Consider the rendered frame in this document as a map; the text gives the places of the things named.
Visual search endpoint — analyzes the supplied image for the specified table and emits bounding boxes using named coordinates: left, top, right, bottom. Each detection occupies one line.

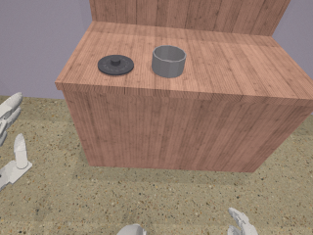
left=55, top=0, right=313, bottom=173

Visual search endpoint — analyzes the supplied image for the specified robot left thigh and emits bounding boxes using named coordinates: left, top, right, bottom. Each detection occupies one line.
left=116, top=224, right=147, bottom=235

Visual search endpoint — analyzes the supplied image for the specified knob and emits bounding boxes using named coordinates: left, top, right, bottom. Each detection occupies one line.
left=111, top=57, right=120, bottom=65

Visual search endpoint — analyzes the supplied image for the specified robot right hand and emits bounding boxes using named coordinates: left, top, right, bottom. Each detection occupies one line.
left=227, top=207, right=258, bottom=235

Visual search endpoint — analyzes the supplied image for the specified pot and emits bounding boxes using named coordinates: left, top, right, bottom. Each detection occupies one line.
left=152, top=45, right=187, bottom=78

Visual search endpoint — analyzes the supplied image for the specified robot left hand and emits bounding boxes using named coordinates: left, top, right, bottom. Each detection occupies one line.
left=0, top=92, right=32, bottom=192

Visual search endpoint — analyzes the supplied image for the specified lid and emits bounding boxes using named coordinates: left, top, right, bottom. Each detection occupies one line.
left=97, top=55, right=134, bottom=76

